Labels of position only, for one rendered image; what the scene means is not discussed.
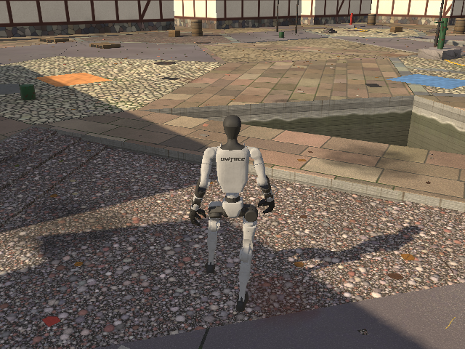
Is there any right robot forearm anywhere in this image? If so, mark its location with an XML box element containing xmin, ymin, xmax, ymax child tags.
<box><xmin>260</xmin><ymin>175</ymin><xmax>274</xmax><ymax>202</ymax></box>

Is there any left robot forearm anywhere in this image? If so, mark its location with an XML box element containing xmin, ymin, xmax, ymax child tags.
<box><xmin>191</xmin><ymin>177</ymin><xmax>206</xmax><ymax>211</ymax></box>

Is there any right robot hand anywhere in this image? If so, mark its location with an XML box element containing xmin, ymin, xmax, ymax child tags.
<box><xmin>258</xmin><ymin>199</ymin><xmax>275</xmax><ymax>214</ymax></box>

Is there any robot left upper arm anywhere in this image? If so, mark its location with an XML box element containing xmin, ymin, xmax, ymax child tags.
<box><xmin>199</xmin><ymin>147</ymin><xmax>217</xmax><ymax>188</ymax></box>

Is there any left robot hand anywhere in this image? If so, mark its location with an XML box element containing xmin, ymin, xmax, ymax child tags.
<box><xmin>189</xmin><ymin>207</ymin><xmax>206</xmax><ymax>226</ymax></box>

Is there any robot right upper arm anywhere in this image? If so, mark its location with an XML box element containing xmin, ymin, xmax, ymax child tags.
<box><xmin>247</xmin><ymin>146</ymin><xmax>268</xmax><ymax>186</ymax></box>

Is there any right robot shin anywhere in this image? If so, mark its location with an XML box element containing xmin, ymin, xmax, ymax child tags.
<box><xmin>238</xmin><ymin>250</ymin><xmax>252</xmax><ymax>302</ymax></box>

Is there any robot torso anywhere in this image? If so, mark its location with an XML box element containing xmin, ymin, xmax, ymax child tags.
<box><xmin>215</xmin><ymin>143</ymin><xmax>249</xmax><ymax>218</ymax></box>

